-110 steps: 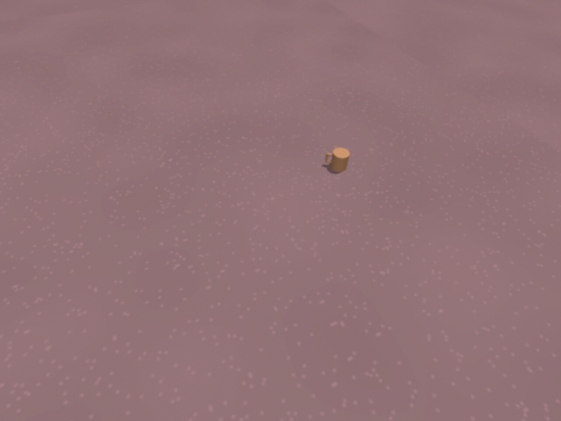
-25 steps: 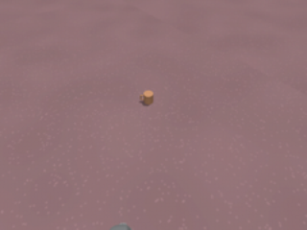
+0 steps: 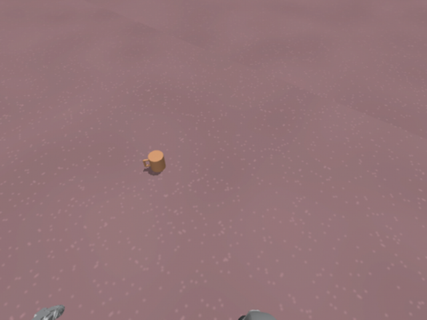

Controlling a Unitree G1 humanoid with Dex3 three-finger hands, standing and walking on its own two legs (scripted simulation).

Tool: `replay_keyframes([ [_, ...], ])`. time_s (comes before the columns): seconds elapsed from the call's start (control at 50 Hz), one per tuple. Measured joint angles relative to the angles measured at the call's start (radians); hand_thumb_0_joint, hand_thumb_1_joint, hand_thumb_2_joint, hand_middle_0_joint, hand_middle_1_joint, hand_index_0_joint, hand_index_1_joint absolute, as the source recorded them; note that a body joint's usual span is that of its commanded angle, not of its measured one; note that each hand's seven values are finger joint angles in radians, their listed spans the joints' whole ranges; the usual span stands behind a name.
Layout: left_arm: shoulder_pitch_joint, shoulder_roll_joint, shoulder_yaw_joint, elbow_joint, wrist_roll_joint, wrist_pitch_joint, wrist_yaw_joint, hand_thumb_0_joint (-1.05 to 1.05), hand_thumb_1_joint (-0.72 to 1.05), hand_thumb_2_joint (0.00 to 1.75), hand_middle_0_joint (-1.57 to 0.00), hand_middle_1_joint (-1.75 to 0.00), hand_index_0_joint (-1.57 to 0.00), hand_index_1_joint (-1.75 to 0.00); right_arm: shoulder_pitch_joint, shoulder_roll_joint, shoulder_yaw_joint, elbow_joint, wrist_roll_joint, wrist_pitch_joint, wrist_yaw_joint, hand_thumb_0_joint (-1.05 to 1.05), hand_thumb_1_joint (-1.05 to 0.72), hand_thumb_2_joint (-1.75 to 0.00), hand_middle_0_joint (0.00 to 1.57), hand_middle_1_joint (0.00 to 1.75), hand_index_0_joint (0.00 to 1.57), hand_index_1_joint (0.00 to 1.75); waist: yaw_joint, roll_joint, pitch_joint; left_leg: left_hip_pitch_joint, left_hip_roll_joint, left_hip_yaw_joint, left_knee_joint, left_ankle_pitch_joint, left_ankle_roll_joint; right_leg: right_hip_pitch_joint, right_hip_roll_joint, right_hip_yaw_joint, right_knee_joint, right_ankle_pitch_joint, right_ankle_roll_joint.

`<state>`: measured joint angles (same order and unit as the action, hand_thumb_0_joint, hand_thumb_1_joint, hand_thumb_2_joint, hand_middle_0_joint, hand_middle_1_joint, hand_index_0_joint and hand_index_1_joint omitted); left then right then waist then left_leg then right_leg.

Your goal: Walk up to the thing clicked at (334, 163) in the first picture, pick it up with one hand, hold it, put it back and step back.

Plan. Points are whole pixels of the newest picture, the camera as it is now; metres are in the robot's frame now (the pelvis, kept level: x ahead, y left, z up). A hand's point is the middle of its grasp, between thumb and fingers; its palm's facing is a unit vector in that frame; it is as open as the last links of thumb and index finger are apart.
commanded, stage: walk up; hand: left
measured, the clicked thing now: (154, 161) +1.07 +0.27 -0.71
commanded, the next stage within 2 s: none
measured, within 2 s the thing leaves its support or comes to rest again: neither
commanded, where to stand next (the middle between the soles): +0.68 +0.03 m, yaw -1 degrees
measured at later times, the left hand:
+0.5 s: hand (69, 288) +0.25 +0.31 -0.16, palm faces -0.07 -0.93 -0.36, open 7.4 cm
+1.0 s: hand (107, 182) +0.50 +0.26 -0.11, palm faces -0.03 -0.91 -0.41, open 7.4 cm
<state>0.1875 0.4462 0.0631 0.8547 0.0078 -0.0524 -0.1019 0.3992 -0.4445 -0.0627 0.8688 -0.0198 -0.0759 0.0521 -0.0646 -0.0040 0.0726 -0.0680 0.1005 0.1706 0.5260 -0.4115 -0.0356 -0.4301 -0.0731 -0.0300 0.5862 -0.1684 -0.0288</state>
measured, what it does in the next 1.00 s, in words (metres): walks ahead: right foot, then left foot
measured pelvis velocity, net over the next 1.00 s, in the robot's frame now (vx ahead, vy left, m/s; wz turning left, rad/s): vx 0.41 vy -0.01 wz -0.01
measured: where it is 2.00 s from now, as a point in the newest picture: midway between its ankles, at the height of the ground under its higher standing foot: (200, 239)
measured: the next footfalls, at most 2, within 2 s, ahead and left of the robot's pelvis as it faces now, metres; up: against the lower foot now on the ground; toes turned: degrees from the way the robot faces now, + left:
right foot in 0.02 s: +0.16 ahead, -0.13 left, +0.00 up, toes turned -3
left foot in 0.40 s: +0.34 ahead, +0.14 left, +0.00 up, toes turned +4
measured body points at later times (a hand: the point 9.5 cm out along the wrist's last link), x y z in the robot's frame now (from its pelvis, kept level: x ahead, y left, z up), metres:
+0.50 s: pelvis +0.22 +0.03 -0.01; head +0.24 +0.05 +0.44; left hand +0.25 +0.36 -0.13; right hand +0.31 -0.30 -0.09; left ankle +0.30 +0.14 -0.73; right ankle +0.14 -0.12 -0.67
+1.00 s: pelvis +0.41 -0.01 +0.00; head +0.43 -0.04 +0.45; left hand +0.50 +0.30 -0.08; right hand +0.45 -0.33 -0.13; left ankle +0.38 +0.13 -0.66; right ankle +0.45 -0.12 -0.73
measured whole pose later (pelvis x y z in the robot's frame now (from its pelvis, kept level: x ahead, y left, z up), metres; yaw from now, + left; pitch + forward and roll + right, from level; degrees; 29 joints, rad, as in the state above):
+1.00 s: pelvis +0.41 -0.01 +0.00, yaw -1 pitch -3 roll +0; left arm 0.25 0.37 0.04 0.85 0.00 -0.10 -0.05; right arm 0.31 -0.44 -0.04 0.88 0.00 -0.03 0.05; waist 0.00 0.07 0.09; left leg -0.40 0.03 -0.01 1.06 -0.42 0.03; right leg -0.29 -0.04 -0.08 0.56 -0.23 -0.03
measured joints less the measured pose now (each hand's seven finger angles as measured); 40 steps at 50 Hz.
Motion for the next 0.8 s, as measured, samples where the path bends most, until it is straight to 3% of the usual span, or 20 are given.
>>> replay_keyframes([
  [0.04, -0.012, -0.007, 0.008, -0.002, 0.002, -0.015, 0.010, 0.01, 0.91, 0.90, -0.21, -0.30, -0.20, -0.30, -0.002, -0.005, 0.001, 0.008, 0.001, 0.013, -0.007, 0.01, -0.90, -0.90, 0.21, 0.30, 0.20, 0.30, 0.006, 0.036, 0.009, -0.035, 0.046, -0.034, 0.167, -0.060, 0.032, 0.026, 0.035, -0.021, 0.032, 0.004, 0.008],
  [0.1, -0.003, -0.027, 0.001, -0.016, -0.014, -0.030, 0.027, 0.01, 0.91, 0.90, -0.21, -0.30, -0.20, -0.30, -0.043, 0.007, 0.012, 0.027, 0.005, 0.037, -0.013, 0.01, -0.90, -0.90, 0.21, 0.30, 0.20, 0.30, 0.034, 0.042, 0.017, -0.178, 0.004, -0.138, 0.504, -0.056, 0.059, 0.059, 0.047, -0.014, 0.075, -0.072, 0.005],
  [0.14, 0.017, -0.047, -0.012, -0.017, -0.021, -0.030, 0.033, 0.01, 0.91, 0.90, -0.21, -0.30, -0.20, -0.30, -0.070, 0.006, 0.015, 0.026, 0.011, 0.038, -0.011, 0.01, -0.90, -0.90, 0.20, 0.30, 0.20, 0.30, 0.047, 0.054, 0.014, -0.264, -0.011, -0.158, 0.582, -0.011, 0.068, 0.107, 0.051, -0.009, 0.031, -0.077, 0.003],
  [0.26, 0.100, -0.063, -0.025, -0.008, -0.010, -0.032, 0.040, 0.01, 0.90, 0.90, -0.21, -0.30, -0.21, -0.30, -0.119, 0.008, 0.009, -0.009, 0.002, 0.025, 0.015, 0.01, -0.90, -0.90, 0.20, 0.30, 0.20, 0.30, 0.078, 0.065, -0.003, -0.420, 0.012, -0.153, 0.385, 0.088, 0.047, 0.212, 0.065, 0.001, -0.071, -0.098, 0.002],
  [0.38, 0.162, -0.030, -0.019, 0.002, -0.001, -0.029, 0.041, 0.01, 0.90, 0.90, -0.21, -0.30, -0.21, -0.30, -0.139, 0.016, -0.004, -0.002, -0.007, 0.021, 0.033, 0.00, -0.90, -0.90, 0.20, 0.30, 0.20, 0.30, 0.108, 0.040, -0.011, -0.401, 0.004, -0.132, 0.122, 0.190, 0.048, 0.282, 0.061, -0.005, -0.049, -0.198, 0.031],
  [0.42, 0.180, -0.012, -0.017, 0.012, 0.000, -0.022, 0.045, 0.01, 0.90, 0.90, -0.21, -0.30, -0.21, -0.30, -0.140, 0.018, -0.008, -0.006, -0.010, 0.005, 0.032, 0.00, -0.90, -0.90, 0.20, 0.30, 0.20, 0.30, 0.104, 0.012, -0.013, -0.359, -0.022, -0.115, 0.074, 0.250, 0.055, 0.284, 0.037, 0.001, 0.025, -0.268, 0.036],
  [0.44, 0.180, -0.006, -0.015, 0.022, -0.001, -0.016, 0.050, 0.01, 0.90, 0.90, -0.21, -0.30, -0.21, -0.30, -0.146, 0.023, -0.011, -0.010, -0.014, -0.005, 0.027, 0.00, -0.90, -0.90, 0.21, 0.30, 0.20, 0.30, 0.103, -0.013, -0.006, -0.353, -0.039, -0.096, 0.102, 0.241, 0.054, 0.257, 0.014, 0.015, 0.116, -0.289, 0.021],
  [0.5, 0.160, -0.007, -0.023, 0.054, -0.006, 0.004, 0.065, 0.01, 0.90, 0.90, -0.21, -0.30, -0.20, -0.30, -0.146, 0.037, -0.008, -0.034, 0.003, -0.019, 0.016, 0.00, -0.90, -0.90, 0.21, 0.30, 0.20, 0.30, 0.080, -0.028, 0.010, -0.316, -0.045, -0.084, 0.131, 0.177, 0.058, 0.120, 0.051, 0.068, 0.436, -0.292, -0.008],
  [0.54, 0.145, 0.002, -0.025, 0.059, -0.011, 0.003, 0.065, 0.01, 0.91, 0.90, -0.21, -0.30, -0.20, -0.30, -0.134, 0.052, 0.002, -0.038, 0.011, -0.017, 0.009, 0.00, -0.90, -0.90, 0.21, 0.30, 0.20, 0.30, 0.073, -0.047, 0.014, -0.264, -0.052, -0.075, 0.085, 0.172, 0.060, 0.043, 0.051, 0.065, 0.514, -0.245, -0.013],
  [0.68, 0.103, -0.004, -0.015, 0.042, -0.003, 0.005, 0.037, 0.01, 0.91, 0.90, -0.21, -0.30, -0.20, -0.30, -0.069, 0.053, 0.019, -0.032, 0.010, -0.011, 0.003, 0.00, -0.90, -0.90, 0.21, 0.30, 0.20, 0.30, 0.052, -0.049, 0.012, -0.116, -0.071, -0.064, -0.047, 0.156, 0.064, -0.078, -0.017, 0.013, 0.305, -0.146, 0.020],
  [0.8, 0.062, -0.025, -0.005, 0.035, 0.001, 0.001, 0.024, 0.01, 0.91, 0.90, -0.21, -0.30, -0.20, -0.30, -0.026, 0.026, 0.013, -0.022, 0.011, 0.008, 0.006, 0.00, -0.90, -0.90, 0.21, 0.30, 0.21, 0.30, 0.031, -0.007, 0.009, -0.049, -0.066, -0.073, -0.026, 0.070, 0.037, -0.023, -0.018, -0.004, 0.056, -0.017, 0.014],
])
